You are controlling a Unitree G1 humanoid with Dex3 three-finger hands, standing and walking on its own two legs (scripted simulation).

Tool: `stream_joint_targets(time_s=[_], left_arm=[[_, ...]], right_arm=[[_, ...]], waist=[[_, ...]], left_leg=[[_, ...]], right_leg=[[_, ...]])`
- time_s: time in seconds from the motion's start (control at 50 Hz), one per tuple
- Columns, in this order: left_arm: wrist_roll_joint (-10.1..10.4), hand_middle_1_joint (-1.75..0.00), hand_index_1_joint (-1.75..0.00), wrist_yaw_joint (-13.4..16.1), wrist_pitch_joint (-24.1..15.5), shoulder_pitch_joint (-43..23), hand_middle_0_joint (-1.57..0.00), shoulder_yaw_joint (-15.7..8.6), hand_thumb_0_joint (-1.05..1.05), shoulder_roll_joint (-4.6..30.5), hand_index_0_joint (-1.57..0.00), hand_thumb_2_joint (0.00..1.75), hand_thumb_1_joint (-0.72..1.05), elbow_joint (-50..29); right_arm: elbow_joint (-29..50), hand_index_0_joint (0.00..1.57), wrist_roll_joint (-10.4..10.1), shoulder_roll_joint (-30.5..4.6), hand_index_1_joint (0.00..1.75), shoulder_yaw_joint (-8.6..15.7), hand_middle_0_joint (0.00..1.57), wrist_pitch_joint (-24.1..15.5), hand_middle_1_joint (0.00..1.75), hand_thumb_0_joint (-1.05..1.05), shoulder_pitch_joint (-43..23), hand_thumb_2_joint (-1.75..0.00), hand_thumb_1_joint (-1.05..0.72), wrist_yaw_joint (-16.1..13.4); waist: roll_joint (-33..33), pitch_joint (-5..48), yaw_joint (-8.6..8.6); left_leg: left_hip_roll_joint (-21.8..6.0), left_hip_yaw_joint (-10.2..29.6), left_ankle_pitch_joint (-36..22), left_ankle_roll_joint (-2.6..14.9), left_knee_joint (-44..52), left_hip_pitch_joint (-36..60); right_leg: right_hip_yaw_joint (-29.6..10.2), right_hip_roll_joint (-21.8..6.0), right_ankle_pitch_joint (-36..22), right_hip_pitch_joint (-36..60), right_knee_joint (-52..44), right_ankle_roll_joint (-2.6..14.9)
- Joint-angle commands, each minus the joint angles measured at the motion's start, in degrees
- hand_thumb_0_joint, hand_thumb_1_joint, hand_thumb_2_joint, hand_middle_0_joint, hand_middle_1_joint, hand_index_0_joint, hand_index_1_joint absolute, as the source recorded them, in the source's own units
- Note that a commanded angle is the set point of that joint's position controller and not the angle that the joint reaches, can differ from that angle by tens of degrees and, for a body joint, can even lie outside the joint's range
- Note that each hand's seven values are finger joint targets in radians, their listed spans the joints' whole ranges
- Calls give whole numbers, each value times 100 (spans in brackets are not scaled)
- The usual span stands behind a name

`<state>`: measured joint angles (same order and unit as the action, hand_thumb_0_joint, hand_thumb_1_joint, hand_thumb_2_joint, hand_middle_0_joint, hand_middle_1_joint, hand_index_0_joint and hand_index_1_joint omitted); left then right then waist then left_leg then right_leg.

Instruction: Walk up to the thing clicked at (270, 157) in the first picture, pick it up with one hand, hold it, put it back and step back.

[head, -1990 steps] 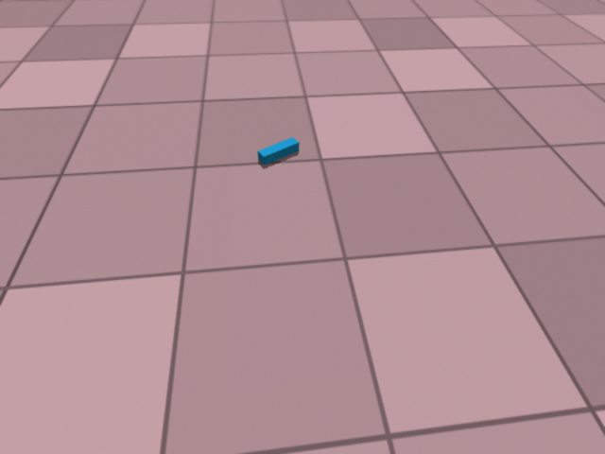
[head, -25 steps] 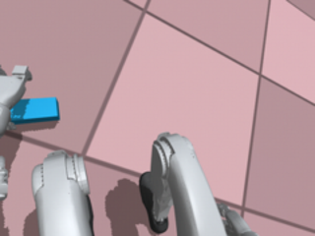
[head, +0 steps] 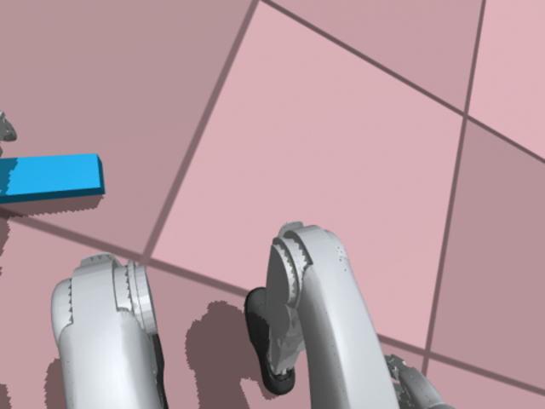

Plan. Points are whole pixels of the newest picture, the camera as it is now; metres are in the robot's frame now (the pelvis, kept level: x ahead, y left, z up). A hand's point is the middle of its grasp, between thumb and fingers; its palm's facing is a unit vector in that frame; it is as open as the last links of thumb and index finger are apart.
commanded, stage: close in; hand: left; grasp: from above
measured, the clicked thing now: (25, 180) +0.46 +0.31 -0.28
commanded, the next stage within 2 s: rest palm in 0.06 s
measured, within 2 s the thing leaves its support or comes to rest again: neither
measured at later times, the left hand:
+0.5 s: hand (22, 182) +0.45 +0.30 -0.23, palm faces -0.46 -0.08 -0.88, open 14.1 cm
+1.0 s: hand (31, 191) +0.44 +0.29 -0.26, palm faces -0.46 -0.08 -0.89, open 14.2 cm
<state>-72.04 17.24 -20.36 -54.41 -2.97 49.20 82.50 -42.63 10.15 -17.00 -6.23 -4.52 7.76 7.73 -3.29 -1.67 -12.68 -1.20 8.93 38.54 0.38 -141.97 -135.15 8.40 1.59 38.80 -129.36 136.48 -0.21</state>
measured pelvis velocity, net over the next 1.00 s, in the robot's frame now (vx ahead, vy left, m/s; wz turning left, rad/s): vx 0.01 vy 0.01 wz -0.08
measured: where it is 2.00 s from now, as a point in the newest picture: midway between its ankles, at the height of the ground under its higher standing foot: (214, 376)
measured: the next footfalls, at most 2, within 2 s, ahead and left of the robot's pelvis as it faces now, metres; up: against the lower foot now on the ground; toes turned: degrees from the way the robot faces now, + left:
none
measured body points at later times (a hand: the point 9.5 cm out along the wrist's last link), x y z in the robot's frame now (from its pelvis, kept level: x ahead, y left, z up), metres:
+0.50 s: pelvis +0.00 +0.00 -0.01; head +0.26 +0.10 +0.34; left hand +0.47 +0.30 -0.18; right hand +0.06 -0.26 -0.09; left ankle +0.08 +0.13 -0.28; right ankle +0.10 -0.11 -0.28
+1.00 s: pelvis +0.01 +0.01 -0.01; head +0.26 +0.13 +0.34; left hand +0.46 +0.29 -0.20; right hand +0.08 -0.25 -0.08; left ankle +0.08 +0.13 -0.28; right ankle +0.10 -0.11 -0.28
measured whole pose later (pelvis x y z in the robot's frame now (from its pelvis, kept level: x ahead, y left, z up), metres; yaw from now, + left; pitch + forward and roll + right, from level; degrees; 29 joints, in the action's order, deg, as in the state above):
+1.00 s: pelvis +0.01 +0.01 -0.01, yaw -5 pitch +27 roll -14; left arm -79.5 38.1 -19.8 -53.2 -3.7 52.5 95.9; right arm -41.9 16.9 -17.1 -13.9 -11.0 3.1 13.8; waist -7.5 -5.0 -18.3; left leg -2.0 13.4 42.6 1.0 -148.0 -134.6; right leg 11.8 3.6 40.4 -127.4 138.4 -1.7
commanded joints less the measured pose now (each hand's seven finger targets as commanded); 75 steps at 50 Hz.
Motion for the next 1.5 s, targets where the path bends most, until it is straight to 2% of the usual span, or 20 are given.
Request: stream_joint_targets(time_s=[0.0, 0.04, 0.1, 0.14, 0.18, 0.26, 0.32, 0.42, 0.62, 0.76, 0.84, 0.86, 0.98, 1.06, 1.16, 1.2, 1.22, 1.24, 1.28, 1.48], left_arm=[[-164, -107, -105, 563, -441, -1441, -6, -181, 0, 1106, -8, 98, -54, -955], [-304, -107, -105, 827, -386, -1535, -6, 47, 0, 678, -8, 98, -52, -443], [-608, -104, -102, 1283, -284, -1649, -6, -346, 0, 1195, -8, 99, -52, -450], [-817, -104, -102, 1507, -139, -1734, -7, -194, 0, 1030, -8, 98, -50, 117], [-953, -101, -101, 1754, -33, -1739, -6, -265, 0, 1122, -6, 99, -52, 198], [-924, -101, -100, 2042, 253, -1886, -6, -79, 0, 864, -7, 98, -51, 858], [-783, -101, -101, 2117, 421, -1987, -6, -161, 0, 1143, -6, 99, -52, 829], [-630, -102, -101, 2013, 541, -1686, -6, -698, 0, 1736, -6, 98, -52, 1157], [-237, -99, -99, 1562, 225, -1253, -6, -819, 0, 2063, -5, 100, -55, 537], [-367, -97, -98, 1801, -129, -1146, -6, -754, 0, 2021, -5, 100, -54, 367], [-597, -98, -99, 2072, -142, -1212, -7, -510, 0, 1823, -5, 102, -54, 505], [-646, -98, -98, 2127, -120, -1205, -6, -219, 0, 1530, -6, 100, -53, 615], [-696, -98, -99, 2486, 230, -1329, -7, 64, 0, 1213, -6, 100, -54, 1024], [-515, -99, -100, 2624, 481, -1578, -7, 36, 0, 1288, -5, 102, -55, 868], [-338, -101, -101, 2503, 739, -1511, -6, 23, 0, 1206, -6, 98, -53, 1181], [-280, -100, -100, 2459, 748, -1736, -6, -239, 0, 1646, -6, 99, -54, 949], [-262, -101, -101, 2364, 776, -1707, -6, -73, 0, 1420, -6, 98, -54, 1067], [-199, -101, -101, 2363, 766, -1532, -6, -427, 0, 1782, -6, 97, -53, 1169], [-179, -101, -101, 2273, 742, -1414, -6, -501, 0, 1815, -6, 98, -53, 1180], [-78, -102, -103, 1882, 263, -1146, -6, -200, 0, 1717, -6, 100, -53, 1124]], right_arm=[[27, 20, 41, -1434, 30, 453, 20, 106, 30, 0, 1186, -90, -91, -41], [-20, 20, 83, -1398, 30, 395, 20, 122, 30, 0, 1096, -90, -91, 12], [30, 20, 68, -1519, 30, 371, 20, 133, 30, 0, 1012, -90, -90, 22], [2, 20, 155, -1516, 30, 325, 20, 68, 30, 0, 925, -89, -90, 114], [51, 20, 194, -1510, 30, 277, 20, 16, 30, 0, 821, -90, -90, 169], [23, 20, 323, -1541, 30, 196, 20, -226, 30, 0, 726, -90, -90, 288], [9, 20, 329, -1583, 30, 154, 20, -409, 30, 0, 741, -90, -90, 356], [151, 20, 383, -1762, 30, 85, 20, -545, 30, 0, 884, -90, -90, 381], [218, 20, 457, -1637, 30, -146, 20, -500, 30, 0, 923, -90, -90, 349], [101, 20, 574, -1726, 30, -241, 20, -412, 30, 0, 904, -90, -90, 409], [155, 20, 642, -1810, 30, -209, 20, -478, 30, 0, 661, -90, -90, 459], [132, 20, 652, -1791, 30, -235, 20, -512, 30, 0, 600, -90, -90, 486], [18, 20, 676, -1934, 30, -226, 20, -755, 30, 0, 485, -90, -90, 637], [-10, 20, 600, -1968, 30, -249, 20, -901, 30, 0, 407, -90, -90, 706], [192, 20, 519, -2017, 30, -276, 20, -1042, 30, 0, 342, -90, -90, 774], [206, 20, 500, -2067, 30, -279, 20, -1049, 30, 0, 335, -91, -91, 751], [269, 20, 481, -1979, 30, -330, 20, -1046, 30, 0, 346, -91, -91, 758], [202, 20, 504, -2066, 30, -311, 20, -1042, 30, 0, 423, -91, -91, 759], [247, 20, 497, -1991, 30, -332, 20, -987, 30, 0, 510, -91, -91, 736], [291, 20, 553, -1919, 30, -551, 20, -839, 30, 0, 552, -91, -90, 662]], waist=[[2344, 4201, -96], [2212, 3874, -320], [2617, 3788, -170], [2618, 3530, -384], [2628, 3599, -373], [2352, 3156, -691], [2440, 3346, -626], [2050, 3333, -747], [2258, 3765, -567], [2517, 3593, -628], [2600, 3298, -691], [2648, 3144, -734], [2452, 2736, -906], [2426, 2851, -831], [2315, 2835, -891], [2481, 3086, -821], [2537, 3084, -874], [2359, 3033, -877], [2313, 3079, -868], [2343, 3066, -956]], left_leg=[[74, -358, -1045, 3, 1351, 3354], [45, -265, -1133, 8, 1390, 3412], [46, -179, -1388, -45, 1612, 3620], [-17, -99, -1468, -78, 1564, 3671], [24, -162, -1387, -30, 1527, 3577], [36, -227, -827, 21, 1391, 3113], [46, -297, -725, 58, 1324, 2971], [24, -359, -663, 155, 1053, 2539], [-49, -231, -1268, 96, 868, 2834], [-116, -126, -1636, 47, 806, 3027], [-132, -35, -1240, -19, 977, 3086], [-127, -26, -1118, -41, 1023, 3069], [-132, 73, -818, -35, 1097, 2930], [-133, 89, -752, -3, 1149, 2843], [-134, 49, -664, 31, 1071, 2736], [-155, 81, -759, 12, 1105, 2896], [-163, 40, -872, 20, 1026, 2892], [-162, 74, -860, 30, 1003, 2816], [-159, 23, -987, 35, 988, 2733], [-177, 60, -1334, 14, 866, 2878]], right_leg=[[278, 259, -1113, 1857, -1334, 248], [419, 282, -1192, 1480, -1214, 254], [504, 255, -1361, 1228, -1054, 277], [555, 244, -1452, 957, -887, 265], [525, 281, -1472, 1034, -921, 270], [498, 281, -1162, 973, -1013, 204], [412, 302, -1073, 1194, -1087, 209], [310, 288, -1092, 1672, -1135, 154], [390, 364, -1664, 2379, -1067, 156], [547, 447, -1977, 2335, -988, 147], [675, 486, -1591, 1963, -893, 188], [693, 494, -1483, 1831, -890, 205], [758, 486, -1330, 1479, -888, 182], [713, 471, -1269, 1510, -982, 183], [654, 456, -1275, 1622, -956, 167], [637, 446, -1317, 1747, -972, 172], [595, 465, -1444, 1848, -971, 171], [643, 431, -1456, 1929, -958, 141], [581, 459, -1538, 2144, -998, 152], [734, 487, -1856, 2411, -1000, 111]])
